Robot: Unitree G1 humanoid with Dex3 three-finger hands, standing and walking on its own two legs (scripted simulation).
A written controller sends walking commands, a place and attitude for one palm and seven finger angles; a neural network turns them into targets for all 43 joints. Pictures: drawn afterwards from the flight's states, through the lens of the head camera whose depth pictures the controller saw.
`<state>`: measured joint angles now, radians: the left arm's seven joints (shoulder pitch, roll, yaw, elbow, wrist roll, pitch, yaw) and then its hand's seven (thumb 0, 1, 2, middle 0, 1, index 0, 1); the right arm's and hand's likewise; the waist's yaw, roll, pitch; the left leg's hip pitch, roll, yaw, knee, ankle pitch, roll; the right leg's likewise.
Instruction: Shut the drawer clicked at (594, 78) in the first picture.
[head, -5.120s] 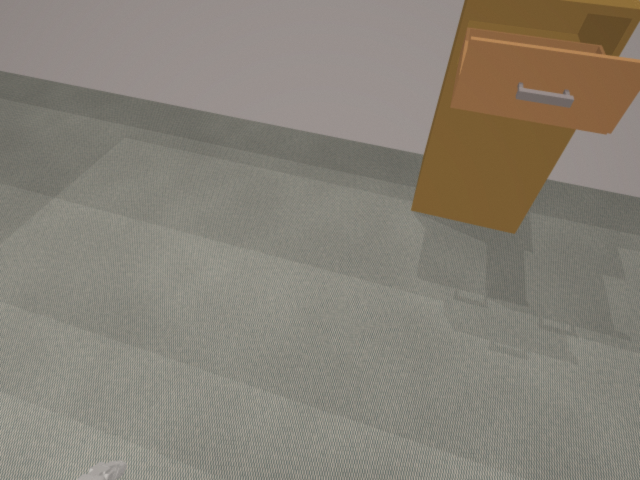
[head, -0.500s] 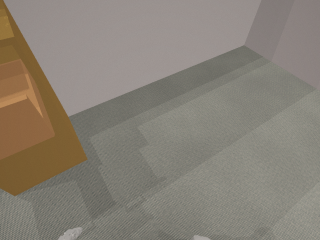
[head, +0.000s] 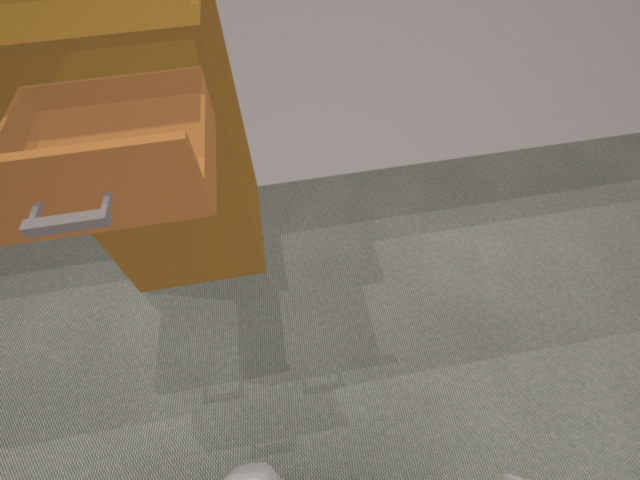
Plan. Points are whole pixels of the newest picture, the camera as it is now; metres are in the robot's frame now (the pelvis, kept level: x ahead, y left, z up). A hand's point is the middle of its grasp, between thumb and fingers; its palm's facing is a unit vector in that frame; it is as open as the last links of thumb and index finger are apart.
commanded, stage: turn to face it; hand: left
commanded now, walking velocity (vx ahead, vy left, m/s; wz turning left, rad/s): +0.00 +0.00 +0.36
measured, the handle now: (70, 213) +0.46 +0.44 +0.01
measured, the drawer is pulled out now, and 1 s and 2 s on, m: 0.30 0.30 0.30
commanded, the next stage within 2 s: take the last steps up to it in 0.30 s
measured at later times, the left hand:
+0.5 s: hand out of the picture +0.05 +0.19 -0.15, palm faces +0.21 -0.94 -0.28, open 7.4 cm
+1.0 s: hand out of the picture -0.09 +0.17 -0.16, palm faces +0.42 -0.89 -0.17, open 7.4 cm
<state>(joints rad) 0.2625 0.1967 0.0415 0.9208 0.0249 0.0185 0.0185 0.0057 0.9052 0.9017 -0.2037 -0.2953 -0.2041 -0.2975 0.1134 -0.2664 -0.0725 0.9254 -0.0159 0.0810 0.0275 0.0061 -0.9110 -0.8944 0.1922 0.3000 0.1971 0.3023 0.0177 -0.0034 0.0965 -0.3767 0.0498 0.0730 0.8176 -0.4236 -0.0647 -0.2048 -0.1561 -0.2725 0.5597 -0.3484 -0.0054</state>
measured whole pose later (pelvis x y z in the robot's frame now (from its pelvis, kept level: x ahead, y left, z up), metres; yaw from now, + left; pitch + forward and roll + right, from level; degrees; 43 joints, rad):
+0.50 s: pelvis +0.01 -0.02 -0.01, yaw +11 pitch -1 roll +2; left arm 0.22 0.17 0.03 0.94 0.02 0.00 0.01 0.01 0.91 0.90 -0.20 -0.29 -0.20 -0.30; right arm 0.19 -0.23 -0.06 0.97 -0.02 0.06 0.01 0.00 -0.91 -0.89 0.20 0.30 0.20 0.30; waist 0.00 0.06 0.05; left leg -0.33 0.00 -0.02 0.80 -0.46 -0.02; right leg -0.28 -0.06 -0.12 0.61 -0.31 -0.03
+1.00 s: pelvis +0.08 +0.06 +0.00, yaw +16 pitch +0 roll +0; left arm 0.52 0.14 0.04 1.17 0.03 -0.03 0.01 0.01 0.90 0.90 -0.20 -0.30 -0.20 -0.30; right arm 0.17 -0.19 -0.05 1.01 -0.02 0.00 0.05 0.01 -0.91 -0.89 0.19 0.30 0.20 0.30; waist 0.08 -0.01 0.02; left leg -0.36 0.09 0.12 0.59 -0.25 -0.01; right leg -0.05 -0.14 -0.20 0.41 -0.33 0.07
